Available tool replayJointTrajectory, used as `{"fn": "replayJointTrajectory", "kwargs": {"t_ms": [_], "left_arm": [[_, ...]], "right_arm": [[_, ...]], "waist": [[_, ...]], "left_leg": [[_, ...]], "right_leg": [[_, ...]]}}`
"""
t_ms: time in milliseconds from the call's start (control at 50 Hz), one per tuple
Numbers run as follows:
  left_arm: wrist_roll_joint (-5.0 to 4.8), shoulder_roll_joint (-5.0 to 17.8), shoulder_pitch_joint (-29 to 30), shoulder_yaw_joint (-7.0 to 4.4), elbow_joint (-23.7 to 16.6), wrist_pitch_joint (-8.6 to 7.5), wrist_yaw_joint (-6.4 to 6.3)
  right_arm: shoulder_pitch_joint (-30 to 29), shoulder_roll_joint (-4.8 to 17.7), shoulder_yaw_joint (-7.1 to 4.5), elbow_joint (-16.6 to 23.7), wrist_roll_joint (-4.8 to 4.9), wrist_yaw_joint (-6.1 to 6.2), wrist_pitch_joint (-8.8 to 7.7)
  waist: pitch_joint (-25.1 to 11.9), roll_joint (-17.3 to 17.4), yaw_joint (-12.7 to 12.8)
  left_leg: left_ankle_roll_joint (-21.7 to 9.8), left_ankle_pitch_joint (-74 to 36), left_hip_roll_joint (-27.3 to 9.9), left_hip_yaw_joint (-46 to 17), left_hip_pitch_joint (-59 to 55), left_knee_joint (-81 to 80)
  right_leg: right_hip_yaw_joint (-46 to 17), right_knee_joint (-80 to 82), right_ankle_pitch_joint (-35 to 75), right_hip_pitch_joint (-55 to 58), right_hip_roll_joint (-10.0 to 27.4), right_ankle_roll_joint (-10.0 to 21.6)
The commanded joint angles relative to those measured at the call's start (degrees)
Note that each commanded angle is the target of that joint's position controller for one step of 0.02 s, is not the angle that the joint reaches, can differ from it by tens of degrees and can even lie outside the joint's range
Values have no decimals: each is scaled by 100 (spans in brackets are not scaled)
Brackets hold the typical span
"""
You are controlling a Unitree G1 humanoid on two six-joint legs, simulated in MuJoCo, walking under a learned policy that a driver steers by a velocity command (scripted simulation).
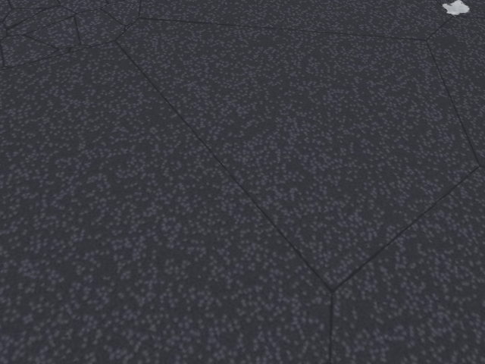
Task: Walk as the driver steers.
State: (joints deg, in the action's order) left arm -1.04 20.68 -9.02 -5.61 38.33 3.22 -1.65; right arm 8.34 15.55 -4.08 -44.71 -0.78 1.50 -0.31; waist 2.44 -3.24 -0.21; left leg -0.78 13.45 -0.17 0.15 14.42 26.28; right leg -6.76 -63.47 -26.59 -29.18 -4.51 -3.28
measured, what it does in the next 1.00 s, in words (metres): walks ahead, turning right: right foot, then left foot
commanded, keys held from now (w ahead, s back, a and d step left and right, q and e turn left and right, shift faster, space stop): e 0.34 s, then w+e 0.20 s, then w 0.46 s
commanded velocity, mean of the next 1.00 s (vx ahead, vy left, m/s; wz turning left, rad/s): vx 0.22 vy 0.00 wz -0.44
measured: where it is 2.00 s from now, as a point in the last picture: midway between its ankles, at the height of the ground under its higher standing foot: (351, 273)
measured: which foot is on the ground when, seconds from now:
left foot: down 0.00-0.28, up 0.30-0.74, down 0.76-1.00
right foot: up 0.00-0.26, down 0.28-0.78, up 0.80-1.00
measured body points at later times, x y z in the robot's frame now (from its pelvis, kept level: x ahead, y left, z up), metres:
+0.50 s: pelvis +0.01 -0.05 +0.01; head +0.03 -0.09 +0.45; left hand +0.21 +0.19 -0.07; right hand +0.07 -0.38 -0.11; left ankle +0.06 +0.10 -0.67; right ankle -0.02 -0.14 -0.74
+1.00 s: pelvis +0.19 -0.07 +0.01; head +0.21 -0.06 +0.46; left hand +0.44 +0.10 -0.10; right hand +0.10 -0.33 -0.11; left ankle +0.18 +0.04 -0.74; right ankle +0.17 -0.24 -0.67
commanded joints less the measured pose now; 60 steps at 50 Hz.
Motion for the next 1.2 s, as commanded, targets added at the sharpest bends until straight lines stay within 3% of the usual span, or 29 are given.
{"fn": "replayJointTrajectory", "kwargs": {"t_ms": [20,80,140,200,260,280,300,320,340,360,380,400,420,480,560,660,700,740,760,780,800,820,840,880,920,1000,1060,1140,1200], "left_arm": [[-56,391,-28,-134,-398,1,16],[-42,253,288,-54,-614,-23,58],[-7,182,277,4,-701,-14,132],[-15,280,134,-37,-717,39,198],[-12,276,-303,-100,-599,81,263],[4,444,-543,-180,-518,77,214],[-3,1062,-760,-342,-568,44,117],[181,1420,-666,-352,-745,-82,142],[250,1094,-710,-275,-719,-229,200],[171,918,-644,-219,-603,-326,186],[34,754,-497,-190,-548,-359,155],[-44,603,-419,-120,-546,-365,125],[-15,562,-402,-72,-572,-377,93],[72,575,-517,-62,-600,-461,26],[24,729,-692,-106,-499,-513,5],[8,700,-970,-62,-320,-535,102],[14,648,-947,-30,-275,-528,137],[28,449,-894,50,-248,-506,149],[52,230,-849,125,-258,-515,141],[79,-140,-763,239,-377,-551,129],[-47,-56,-829,231,-652,-643,67],[-122,426,-820,107,-539,-690,48],[-118,492,-668,84,-478,-714,79],[16,334,-421,108,-461,-769,136],[50,146,-322,140,-475,-785,200],[82,-167,202,267,-668,-798,228],[38,-309,716,337,-773,-854,310],[-31,-159,1098,287,-894,-887,425],[0,154,584,141,-785,-880,426]], "right_arm": [[-298,787,-140,426,18,123,-18],[21,976,-203,382,-4,161,42],[-112,1188,-279,433,35,92,76],[-158,1283,-315,428,106,1,81],[-273,1265,-318,373,264,-40,69],[50,1051,-266,232,246,-67,49],[136,703,-162,303,6,-95,42],[-340,638,-114,686,-93,-42,27],[-620,901,-197,707,-7,0,36],[-558,963,-230,704,98,-13,29],[-424,987,-265,596,103,-18,7],[-460,1062,-290,583,77,-28,-13],[-492,1029,-288,584,75,-64,-55],[-561,919,-261,580,112,-139,-236],[-741,716,-168,586,119,-228,-404],[-856,723,-90,641,189,-348,-543],[-685,791,-98,613,217,-359,-604],[-166,810,-124,438,182,-335,-651],[343,912,-160,331,148,-295,-673],[980,1251,-223,233,66,-248,-687],[1525,1814,-390,17,28,-309,-648],[1396,1337,-261,38,134,-341,-657],[1229,1039,-170,86,158,-318,-643],[949,824,-80,162,86,-274,-592],[893,735,-21,180,62,-236,-576],[1078,907,-38,61,149,-170,-537],[1316,1013,-38,-59,179,-140,-475],[1609,1107,-51,-239,240,-132,-392],[1552,1272,-108,-266,233,-102,-312]], "waist": [[-305,1217,22],[-519,1285,-229],[-619,1340,-234],[-601,1388,-185],[-607,1241,123],[-682,816,162],[-732,-678,94],[-809,-1459,206],[-1008,-720,462],[-860,-591,288],[-718,-344,167],[-537,-431,169],[-419,-566,146],[-332,-534,155],[-256,-579,256],[-121,-520,419],[-78,-495,301],[-175,-412,-13],[-349,-303,-257],[-645,585,-460],[-783,2081,-440],[-332,1496,-427],[13,1241,-379],[91,893,-265],[60,988,-197],[91,816,-309],[139,828,-486],[262,857,-468],[-166,950,-5]], "left_leg": [[-1082,-1815,-1304,-877,-828,-882],[-1226,-2169,-1558,-760,-1431,-829],[-1219,-2336,-1669,-434,-1211,-812],[-1145,-2356,-1756,-236,-1037,-681],[-737,-1967,-1693,74,-754,-63],[-349,-1328,-1463,394,-285,541],[224,639,-845,930,1110,2137],[522,2611,-38,428,2317,3459],[490,2545,-148,-243,2343,4168],[359,1978,-275,-377,2404,4187],[285,1419,-390,-406,2501,3868],[269,1006,-420,-415,2589,3598],[273,647,-350,-376,2500,3500],[302,45,-191,-355,2370,2595],[392,-248,-38,-346,1850,1279],[260,-219,-38,-233,1127,619],[105,-214,-34,-177,747,346],[-43,-336,35,-54,-137,-44],[-192,-206,-238,-346,-827,-111],[-576,551,-1124,-1551,-1750,-575],[-1413,1985,-2069,-3914,-2396,-1326],[-1528,2679,-2195,-4181,-2252,-1459],[-1357,2383,-1959,-3535,-2056,-1406],[-1195,1232,-1581,-2655,-1743,-1497],[-1115,293,-1290,-2009,-1354,-1671],[-1125,-1217,-1084,-1149,-1159,-1818],[-1013,-1541,-973,-715,-972,-1807],[-916,-1836,-1309,-738,-1333,-1696],[-728,-3829,-1361,-560,-1756,-826]], "right_leg": [[222,-309,351,-661,319,-232],[373,538,319,-625,548,-317],[658,1367,298,79,687,-235],[928,2080,434,613,628,-72],[1149,3546,1381,1500,460,322],[908,4070,2086,2223,426,536],[-780,4303,4050,3215,1590,1003],[-2416,4274,4965,3048,2773,2262],[-2189,4423,4458,2865,2637,2431],[-1738,4542,3118,2773,2224,2096],[-1546,4689,1474,2695,1885,1756],[-1599,4909,409,2597,1774,1646],[-1652,5095,-91,2427,1656,1623],[-1613,5296,35,2466,1536,1604],[-1441,5168,398,2270,1419,1574],[-1659,5011,211,1852,1540,1594],[-1778,4870,180,1750,1544,1543],[-1672,4461,315,1461,1284,1361],[-1456,3904,445,1112,1063,1170],[-720,2346,430,316,494,821],[-108,686,-626,-1091,-48,547],[-371,-107,-615,-1766,228,515],[-347,-342,-93,-1988,438,548],[-16,-139,690,-1935,780,522],[175,209,1129,-1549,937,425],[517,1437,1834,-1338,933,185],[708,2549,2619,-766,777,161],[664,3208,2791,-438,654,375],[819,3429,2325,504,400,712]]}}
